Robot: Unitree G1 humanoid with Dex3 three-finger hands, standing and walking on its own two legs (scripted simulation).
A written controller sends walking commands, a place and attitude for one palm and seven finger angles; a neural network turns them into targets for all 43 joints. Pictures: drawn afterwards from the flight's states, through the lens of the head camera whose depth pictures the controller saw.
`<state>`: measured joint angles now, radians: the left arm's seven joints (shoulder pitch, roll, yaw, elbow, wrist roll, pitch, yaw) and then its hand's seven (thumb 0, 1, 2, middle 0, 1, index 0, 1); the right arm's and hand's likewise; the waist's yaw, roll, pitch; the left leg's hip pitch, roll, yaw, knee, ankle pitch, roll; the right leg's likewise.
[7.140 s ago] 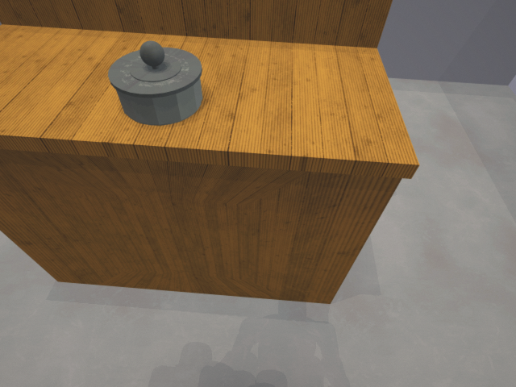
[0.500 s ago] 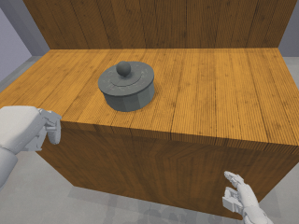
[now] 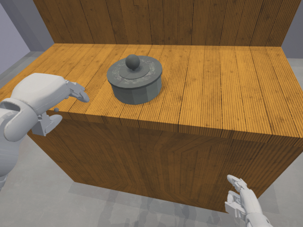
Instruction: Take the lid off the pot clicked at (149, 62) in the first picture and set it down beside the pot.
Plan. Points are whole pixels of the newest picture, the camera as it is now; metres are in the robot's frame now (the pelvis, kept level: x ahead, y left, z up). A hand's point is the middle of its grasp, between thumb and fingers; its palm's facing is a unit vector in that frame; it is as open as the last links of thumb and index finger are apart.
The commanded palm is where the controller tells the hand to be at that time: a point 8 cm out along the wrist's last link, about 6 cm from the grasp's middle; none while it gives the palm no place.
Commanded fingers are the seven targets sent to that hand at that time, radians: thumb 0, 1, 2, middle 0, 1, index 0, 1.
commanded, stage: reach forward and open the fingers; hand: left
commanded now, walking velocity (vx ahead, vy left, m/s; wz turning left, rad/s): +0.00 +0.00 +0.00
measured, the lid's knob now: (132, 61) +0.55 +0.14 +0.17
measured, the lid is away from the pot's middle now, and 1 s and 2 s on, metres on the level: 0.00 0.00 0.00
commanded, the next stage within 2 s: move the open hand above the knob in 0.20 s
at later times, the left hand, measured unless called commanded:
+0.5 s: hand (61, 82) +0.34 +0.24 +0.24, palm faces -0.03 +0.02 -1.00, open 10.1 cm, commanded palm +0.31 +0.23 +0.31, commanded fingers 0.00 -0.39 1.69 -0.87 -0.08 -0.87 -0.08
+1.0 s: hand (85, 55) +0.42 +0.21 +0.27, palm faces -0.06 +0.01 -1.00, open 10.0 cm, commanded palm +0.38 +0.20 +0.31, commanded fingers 0.00 -0.39 1.69 -0.87 -0.08 -0.87 -0.08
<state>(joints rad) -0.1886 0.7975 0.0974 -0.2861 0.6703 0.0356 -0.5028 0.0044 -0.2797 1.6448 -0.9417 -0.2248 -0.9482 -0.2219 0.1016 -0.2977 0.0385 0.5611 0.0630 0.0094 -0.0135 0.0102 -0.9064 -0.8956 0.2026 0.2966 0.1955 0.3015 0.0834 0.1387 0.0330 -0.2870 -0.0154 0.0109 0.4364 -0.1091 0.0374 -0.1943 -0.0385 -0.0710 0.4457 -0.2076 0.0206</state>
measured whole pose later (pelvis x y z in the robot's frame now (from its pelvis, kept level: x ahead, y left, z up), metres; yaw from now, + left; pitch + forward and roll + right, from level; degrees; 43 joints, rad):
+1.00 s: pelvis +0.03 -0.02 +0.00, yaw +0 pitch +0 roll +0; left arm -0.76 0.76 -0.07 0.20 0.76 0.14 -0.56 0.01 -0.39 1.68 -0.88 -0.08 -0.89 -0.08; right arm 0.10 -0.30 0.04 0.59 0.07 0.05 -0.01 0.01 -0.91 -0.90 0.20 0.30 0.19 0.30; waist 0.02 0.11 0.03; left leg -0.29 -0.01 0.01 0.44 -0.15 0.02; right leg -0.21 -0.03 -0.07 0.47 -0.26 0.00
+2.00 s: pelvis +0.05 -0.01 +0.00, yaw -1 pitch +4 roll +0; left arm -1.27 0.54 -0.27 0.82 0.91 0.29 -0.54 0.00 -0.39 1.68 -0.88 -0.08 -0.89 -0.08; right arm 0.24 -0.30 0.02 0.65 0.07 0.06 0.01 0.01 -0.91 -0.90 0.20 0.30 0.19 0.30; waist -0.07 0.06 -0.03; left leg -0.33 -0.02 0.03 0.42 -0.17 0.03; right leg -0.26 -0.04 -0.04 0.46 -0.27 0.01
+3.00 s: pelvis +0.05 +0.00 +0.00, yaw -1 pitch +5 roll +0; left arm -1.24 0.53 -0.28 0.78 0.91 0.28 -0.55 0.00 -0.39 1.68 -0.88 -0.08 -0.88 -0.08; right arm 0.26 -0.28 0.02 0.65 0.07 0.10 0.01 0.01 -0.91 -0.90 0.20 0.30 0.20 0.30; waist -0.07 0.07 -0.03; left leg -0.34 -0.03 0.03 0.42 -0.17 0.04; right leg -0.26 -0.05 -0.04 0.45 -0.27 0.02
